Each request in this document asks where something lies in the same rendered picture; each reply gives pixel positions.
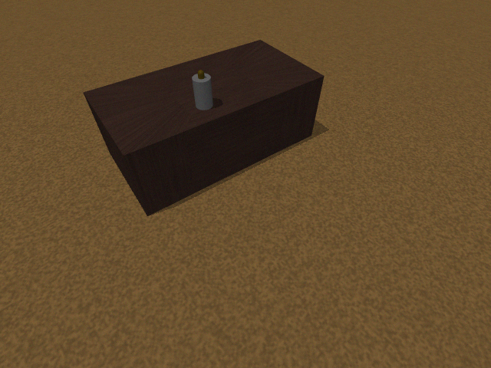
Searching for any bottle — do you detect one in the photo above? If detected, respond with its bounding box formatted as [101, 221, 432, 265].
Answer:
[192, 70, 213, 110]

